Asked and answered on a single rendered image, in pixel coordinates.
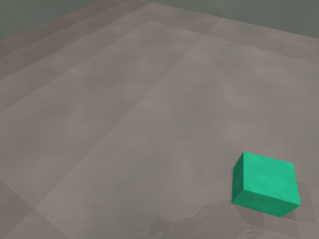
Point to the carton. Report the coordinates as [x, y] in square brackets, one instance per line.
[264, 184]

